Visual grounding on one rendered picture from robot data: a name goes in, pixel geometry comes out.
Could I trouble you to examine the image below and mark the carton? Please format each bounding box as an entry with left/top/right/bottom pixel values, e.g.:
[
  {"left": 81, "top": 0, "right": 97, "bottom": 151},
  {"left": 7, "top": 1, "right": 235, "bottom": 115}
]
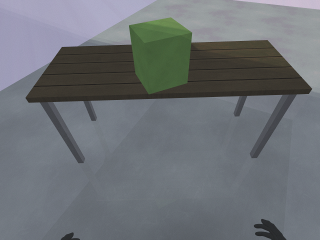
[{"left": 129, "top": 17, "right": 192, "bottom": 94}]

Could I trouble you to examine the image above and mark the robot right hand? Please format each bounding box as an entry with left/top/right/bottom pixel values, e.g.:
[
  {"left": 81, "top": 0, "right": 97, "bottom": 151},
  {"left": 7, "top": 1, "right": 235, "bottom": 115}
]
[{"left": 254, "top": 219, "right": 286, "bottom": 240}]

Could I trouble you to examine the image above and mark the table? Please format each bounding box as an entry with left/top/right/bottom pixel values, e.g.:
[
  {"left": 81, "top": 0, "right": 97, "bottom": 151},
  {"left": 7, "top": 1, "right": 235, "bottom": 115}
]
[{"left": 26, "top": 40, "right": 312, "bottom": 163}]

